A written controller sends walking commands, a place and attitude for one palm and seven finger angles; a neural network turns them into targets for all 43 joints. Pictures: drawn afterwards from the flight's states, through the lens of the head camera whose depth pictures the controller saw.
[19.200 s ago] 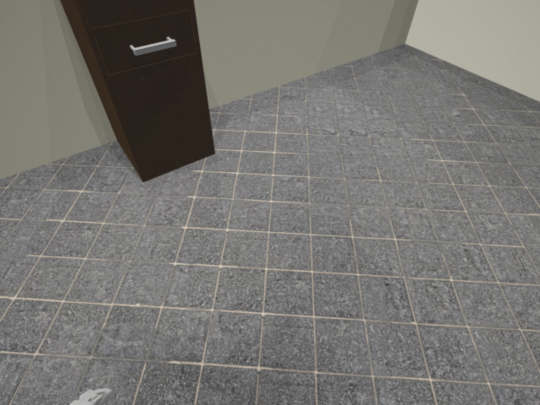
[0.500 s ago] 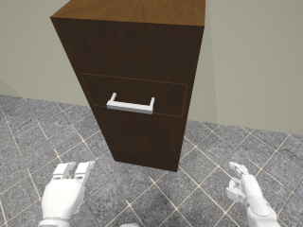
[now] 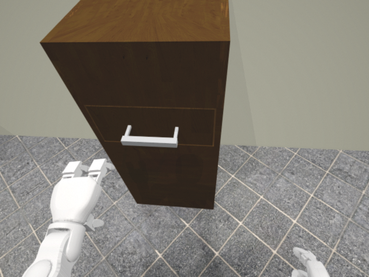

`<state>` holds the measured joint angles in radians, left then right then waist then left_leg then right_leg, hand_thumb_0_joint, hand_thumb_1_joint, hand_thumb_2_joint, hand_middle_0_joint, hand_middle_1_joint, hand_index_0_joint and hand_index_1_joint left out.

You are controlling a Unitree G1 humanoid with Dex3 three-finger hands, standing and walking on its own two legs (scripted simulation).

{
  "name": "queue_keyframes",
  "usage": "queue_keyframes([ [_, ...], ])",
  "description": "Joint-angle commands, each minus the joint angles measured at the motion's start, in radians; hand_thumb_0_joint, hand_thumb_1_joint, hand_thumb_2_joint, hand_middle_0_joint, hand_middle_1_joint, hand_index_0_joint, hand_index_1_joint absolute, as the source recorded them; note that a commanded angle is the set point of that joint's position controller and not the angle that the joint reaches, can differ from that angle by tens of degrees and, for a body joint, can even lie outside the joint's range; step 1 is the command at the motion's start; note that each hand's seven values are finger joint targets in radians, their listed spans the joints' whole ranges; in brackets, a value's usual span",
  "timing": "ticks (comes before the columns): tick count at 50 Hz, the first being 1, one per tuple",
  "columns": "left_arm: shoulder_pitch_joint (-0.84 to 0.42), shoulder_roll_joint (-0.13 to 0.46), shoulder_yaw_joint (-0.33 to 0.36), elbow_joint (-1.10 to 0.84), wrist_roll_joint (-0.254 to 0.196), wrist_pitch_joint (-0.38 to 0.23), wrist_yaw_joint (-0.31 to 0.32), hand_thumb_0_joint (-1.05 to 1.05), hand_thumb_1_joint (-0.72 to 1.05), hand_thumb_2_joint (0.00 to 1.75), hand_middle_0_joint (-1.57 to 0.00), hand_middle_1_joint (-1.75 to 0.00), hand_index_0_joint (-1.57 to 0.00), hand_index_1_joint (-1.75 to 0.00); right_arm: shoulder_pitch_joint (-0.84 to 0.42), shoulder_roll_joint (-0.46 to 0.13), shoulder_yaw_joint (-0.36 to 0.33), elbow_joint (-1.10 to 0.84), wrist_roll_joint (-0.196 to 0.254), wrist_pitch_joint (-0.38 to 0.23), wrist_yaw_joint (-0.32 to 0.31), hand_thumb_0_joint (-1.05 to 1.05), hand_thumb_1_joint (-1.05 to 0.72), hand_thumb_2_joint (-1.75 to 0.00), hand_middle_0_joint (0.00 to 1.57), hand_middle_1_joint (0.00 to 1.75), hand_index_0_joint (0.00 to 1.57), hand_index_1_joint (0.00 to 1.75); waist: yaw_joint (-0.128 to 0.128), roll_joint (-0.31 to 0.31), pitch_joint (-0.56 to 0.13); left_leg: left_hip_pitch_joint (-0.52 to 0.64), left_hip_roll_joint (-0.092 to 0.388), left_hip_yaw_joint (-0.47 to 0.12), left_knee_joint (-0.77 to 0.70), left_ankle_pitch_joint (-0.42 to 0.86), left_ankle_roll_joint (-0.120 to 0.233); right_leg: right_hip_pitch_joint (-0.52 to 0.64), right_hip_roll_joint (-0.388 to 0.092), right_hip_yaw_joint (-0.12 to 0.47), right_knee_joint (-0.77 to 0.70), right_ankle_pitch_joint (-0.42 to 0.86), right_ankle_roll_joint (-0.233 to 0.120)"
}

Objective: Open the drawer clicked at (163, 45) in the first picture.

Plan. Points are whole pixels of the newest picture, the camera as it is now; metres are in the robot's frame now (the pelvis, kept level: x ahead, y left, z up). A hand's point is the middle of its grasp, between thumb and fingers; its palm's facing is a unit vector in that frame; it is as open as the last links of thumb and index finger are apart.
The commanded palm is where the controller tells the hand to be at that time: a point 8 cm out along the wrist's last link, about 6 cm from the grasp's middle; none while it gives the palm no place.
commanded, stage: raise the hand with hooked fingers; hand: left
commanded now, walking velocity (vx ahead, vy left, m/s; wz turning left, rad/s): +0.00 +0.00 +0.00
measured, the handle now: (150, 135) +0.51 +0.17 -0.07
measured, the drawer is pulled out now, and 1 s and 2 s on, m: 0.00 0.00 0.00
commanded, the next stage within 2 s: move the hooked fingers above the handle in 0.84 s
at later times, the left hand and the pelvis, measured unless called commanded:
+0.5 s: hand (63, 152) +0.33 +0.29 +0.10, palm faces +0.05 -0.05 -1.00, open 13.8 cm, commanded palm +0.29 +0.29 +0.14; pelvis +0.02 +0.04 +0.01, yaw +2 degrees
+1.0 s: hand (65, 162) +0.31 +0.29 +0.09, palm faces +0.05 -0.07 -1.00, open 13.9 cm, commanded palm +0.29 +0.28 +0.14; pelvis +0.01 +0.03 +0.02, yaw +2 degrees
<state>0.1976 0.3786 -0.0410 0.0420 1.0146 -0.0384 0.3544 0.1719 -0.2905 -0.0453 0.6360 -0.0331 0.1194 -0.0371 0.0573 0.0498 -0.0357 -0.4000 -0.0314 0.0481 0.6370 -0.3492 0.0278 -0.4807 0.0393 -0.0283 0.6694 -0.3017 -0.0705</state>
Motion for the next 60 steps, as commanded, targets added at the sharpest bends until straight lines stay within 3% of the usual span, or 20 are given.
queue_keyframes([
  [1,-0.266,0.180,0.108,-0.193,-0.003,0.028,0.061,0.00,-0.36,0.36,-0.29,-1.11,-0.29,-1.11,-0.170,-0.054,-0.020,-0.171,0.007,-0.060,0.000,0.00,-0.90,-0.90,0.20,0.30,0.20,0.30,0.007,-0.035,-0.265,0.028,-0.026,-0.050,-0.077,0.206,0.012,0.230,-0.050,0.124,-0.113,0.194,0.021],
  [3,-0.299,0.174,0.081,-0.197,-0.012,0.050,0.037,0.00,-0.41,0.34,-0.29,-1.14,-0.29,-1.14,-0.169,-0.059,-0.020,-0.167,0.012,-0.057,0.000,0.00,-0.90,-0.90,0.20,0.30,0.20,0.30,0.009,-0.026,-0.283,0.073,-0.019,-0.051,-0.092,0.239,0.012,0.238,-0.046,0.100,-0.115,0.215,0.021],
  [6,-0.335,0.165,0.043,-0.168,-0.023,0.091,-0.021,0.00,-0.48,0.31,-0.30,-1.18,-0.30,-1.18,-0.181,-0.058,-0.012,-0.163,0.022,-0.047,-0.003,0.00,-0.90,-0.90,0.20,0.30,0.20,0.30,0.006,-0.035,-0.239,0.107,-0.009,-0.058,-0.118,0.272,0.006,0.230,-0.040,0.073,-0.126,0.216,0.022],
  [11,-0.415,0.226,0.067,-0.144,-0.018,0.126,-0.112,0.00,-0.50,0.30,-0.30,-1.20,-0.30,-1.20,-0.189,-0.056,0.012,-0.173,0.026,-0.023,-0.006,0.00,-0.90,-0.90,0.20,0.30,0.20,0.30,0.024,-0.058,-0.197,0.137,-0.001,-0.066,-0.166,0.330,-0.003,0.276,-0.036,0.051,-0.149,0.247,0.020],
  [15,-0.503,0.256,0.083,-0.130,-0.019,0.123,-0.164,0.00,-0.50,0.30,-0.30,-1.20,-0.30,-1.20,-0.184,-0.052,0.022,-0.176,0.028,-0.008,-0.007,0.00,-0.90,-0.90,0.20,0.30,0.20,0.30,0.026,-0.028,-0.192,0.183,0.008,-0.078,-0.183,0.413,-0.017,0.292,-0.028,0.035,-0.161,0.280,0.015],
  [17,-0.550,0.269,0.085,-0.157,-0.022,0.112,-0.184,0.00,-0.50,0.30,-0.30,-1.20,-0.30,-1.20,-0.168,-0.049,0.023,-0.170,0.025,-0.004,-0.004,0.00,-0.90,-0.90,0.20,0.30,0.20,0.30,0.023,0.005,-0.240,0.230,0.013,-0.087,-0.180,0.506,-0.030,0.315,-0.029,0.030,-0.161,0.318,0.015],
  [21,-0.620,0.270,0.068,-0.158,-0.039,0.095,-0.231,0.00,-0.50,0.30,-0.30,-1.20,-0.30,-1.20,-0.151,-0.052,0.026,-0.160,0.026,0.002,0.003,0.00,-0.90,-0.90,0.20,0.30,0.20,0.30,0.010,0.032,-0.249,0.279,0.027,-0.109,-0.184,0.614,-0.049,0.307,-0.027,0.014,-0.176,0.329,0.016],
  [24,-0.559,0.257,0.066,-0.106,-0.058,0.078,-0.267,0.00,-0.50,0.30,-0.30,-1.20,-0.30,-1.20,-0.132,-0.056,0.021,-0.158,0.027,0.002,0.010,0.00,-0.90,-0.90,0.20,0.30,0.20,0.30,0.014,-0.019,-0.226,0.273,0.031,-0.110,-0.191,0.636,-0.053,0.308,-0.023,0.005,-0.190,0.331,0.020],
  [27,-0.500,0.257,0.076,-0.122,-0.082,0.048,-0.297,0.00,-0.50,0.30,-0.30,-1.20,-0.30,-1.20,-0.118,-0.066,0.015,-0.163,0.026,0.000,0.022,0.00,-0.90,-0.90,0.20,0.30,0.20,0.30,0.023,-0.028,-0.234,0.279,0.036,-0.115,-0.191,0.690,-0.056,0.323,-0.025,0.003,-0.193,0.356,0.022],
  [31,-0.522,0.273,0.098,-0.180,-0.081,0.002,-0.292,0.00,-0.50,0.30,-0.30,-1.20,-0.30,-1.20,-0.116,-0.071,0.011,-0.166,0.020,-0.001,0.032,0.00,-0.90,-0.90,0.20,0.30,0.20,0.30,0.027,-0.015,-0.245,0.269,0.036,-0.125,-0.193,0.666,-0.056,0.316,-0.028,0.005,-0.195,0.337,0.019],
  [36,-0.558,0.327,0.167,-0.250,-0.067,-0.057,-0.215,0.00,-0.50,0.30,-0.30,-1.20,-0.30,-1.20,-0.104,-0.067,0.002,-0.156,0.014,-0.010,0.031,0.00,-0.90,-0.90,0.20,0.30,0.20,0.30,0.041,0.044,-0.309,0.292,0.033,-0.140,-0.184,0.657,-0.063,0.310,-0.029,0.012,-0.184,0.315,0.014],
  [40,-0.526,0.320,0.179,-0.198,-0.068,-0.049,-0.166,0.00,-0.50,0.30,-0.30,-1.20,-0.30,-1.20,-0.109,-0.069,-0.005,-0.147,0.022,-0.012,0.032,0.00,-0.90,-0.90,0.20,0.30,0.20,0.30,0.038,0.021,-0.273,0.256,0.028,-0.124,-0.188,0.599,-0.063,0.291,-0.022,0.019,-0.186,0.302,0.011],
  [42,-0.522,0.287,0.145,-0.149,-0.070,-0.028,-0.163,0.00,-0.50,0.30,-0.30,-1.20,-0.30,-1.20,-0.099,-0.069,-0.009,-0.136,0.027,-0.008,0.031,0.00,-0.90,-0.90,0.20,0.30,0.20,0.30,0.028,-0.021,-0.247,0.219,0.022,-0.110,-0.196,0.541,-0.057,0.290,-0.024,0.012,-0.188,0.291,0.014],
  [47,-0.525,0.249,0.077,-0.121,-0.074,0.021,-0.197,0.00,-0.50,0.30,-0.30,-1.20,-0.30,-1.20,-0.115,-0.073,-0.006,-0.145,0.034,-0.003,0.027,0.00,-0.90,-0.90,0.20,0.30,0.20,0.30,0.018,-0.034,-0.230,0.200,0.011,-0.095,-0.212,0.437,-0.039,0.302,-0.025,0.015,-0.203,0.251,0.015],
  [49,-0.596,0.235,0.041,-0.069,-0.068,0.028,-0.217,0.00,-0.50,0.30,-0.30,-1.20,-0.30,-1.20,-0.119,-0.076,0.001,-0.143,0.035,-0.001,0.017,0.00,-0.90,-0.90,0.20,0.30,0.20,0.30,-0.001,-0.069,-0.188,0.170,0.004,-0.080,-0.217,0.338,-0.022,0.275,-0.027,0.016,-0.218,0.204,0.020],
  [50,-0.627,0.253,0.056,-0.046,-0.064,0.025,-0.221,0.00,-0.50,0.30,-0.30,-1.20,-0.30,-1.20,-0.118,-0.077,0.003,-0.143,0.039,-0.005,0.013,0.00,-0.90,-0.90,0.20,0.30,0.20,0.30,-0.007,-0.082,-0.177,0.157,0.005,-0.082,-0.219,0.306,-0.018,0.268,-0.024,0.022,-0.221,0.179,0.018],
  [52,-0.689,0.254,0.041,-0.017,-0.049,0.004,-0.224,0.00,-0.50,0.30,-0.30,-1.20,-0.30,-1.20,-0.106,-0.072,0.005,-0.136,0.034,-0.010,0.004,0.00,-0.90,-0.90,0.20,0.30,0.20,0.30,-0.008,-0.066,-0.176,0.152,-0.003,-0.077,-0.215,0.271,-0.009,0.258,-0.028,0.024,-0.223,0.156,0.018],
  [55,-0.786,0.315,0.085,0.015,-0.030,-0.036,-0.201,0.00,-0.50,0.30,-0.30,-1.20,-0.30,-1.20,-0.098,-0.072,0.007,-0.134,0.032,-0.020,-0.009,0.00,-0.90,-0.90,0.20,0.30,0.20,0.30,-0.003,-0.021,-0.207,0.138,-0.011,-0.076,-0.207,0.235,-0.005,0.256,-0.028,0.039,-0.218,0.126,0.016],
  [58,-0.813,0.309,0.098,0.070,-0.021,-0.070,-0.165,0.00,-0.50,0.30,-0.30,-1.20,-0.30,-1.20,-0.073,-0.060,0.001,-0.124,0.031,-0.027,-0.018,0.00,-0.90,-0.90,0.20,0.30,0.20,0.30,0.005,0.004,-0.263,0.134,-0.017,-0.067,-0.185,0.276,-0.002,0.269,-0.029,0.042,-0.194,0.176,0.014],
  [60,-0.827,0.331,0.129,0.113,-0.019,-0.074,-0.140,0.00,-0.50,0.30,-0.30,-1.20,-0.30,-1.20,-0.058,-0.064,-0.005,-0.118,0.033,-0.030,-0.019,0.00,-0.90,-0.90,0.20,0.30,0.20,0.30,0.005,-0.026,-0.287,0.109,-0.018,-0.063,-0.176,0.287,-0.002,0.281,-0.027,0.048,-0.184,0.196,0.016],
])
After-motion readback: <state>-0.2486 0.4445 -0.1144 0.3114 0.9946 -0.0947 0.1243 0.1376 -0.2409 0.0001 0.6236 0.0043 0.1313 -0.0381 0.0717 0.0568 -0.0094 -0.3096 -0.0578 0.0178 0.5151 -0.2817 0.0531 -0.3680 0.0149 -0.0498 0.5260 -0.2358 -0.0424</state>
